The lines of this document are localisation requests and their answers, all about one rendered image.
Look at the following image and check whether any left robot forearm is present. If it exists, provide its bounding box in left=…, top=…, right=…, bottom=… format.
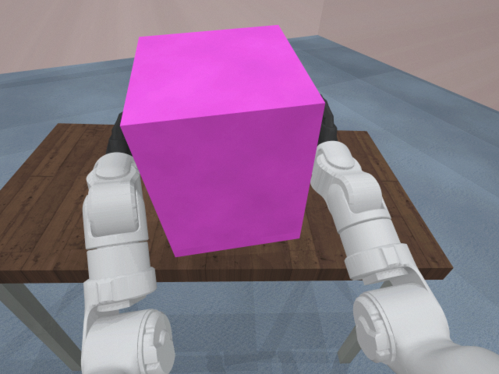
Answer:
left=81, top=152, right=157, bottom=374

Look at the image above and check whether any robot right upper arm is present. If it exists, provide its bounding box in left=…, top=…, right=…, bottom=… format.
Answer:
left=353, top=282, right=499, bottom=374

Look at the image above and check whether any carton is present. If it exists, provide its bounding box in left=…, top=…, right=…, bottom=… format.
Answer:
left=120, top=25, right=325, bottom=257

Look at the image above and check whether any robot left hand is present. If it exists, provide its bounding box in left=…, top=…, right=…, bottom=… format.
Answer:
left=106, top=112, right=133, bottom=156

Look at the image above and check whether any robot left upper arm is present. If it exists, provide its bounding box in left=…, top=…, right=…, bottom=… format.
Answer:
left=83, top=309, right=175, bottom=374

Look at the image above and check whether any right robot forearm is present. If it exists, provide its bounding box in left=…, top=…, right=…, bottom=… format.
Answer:
left=310, top=141, right=450, bottom=336

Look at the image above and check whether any robot right hand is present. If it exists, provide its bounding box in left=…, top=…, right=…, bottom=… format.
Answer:
left=317, top=95, right=338, bottom=145

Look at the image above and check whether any table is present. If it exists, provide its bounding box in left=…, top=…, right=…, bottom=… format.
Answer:
left=0, top=123, right=454, bottom=371

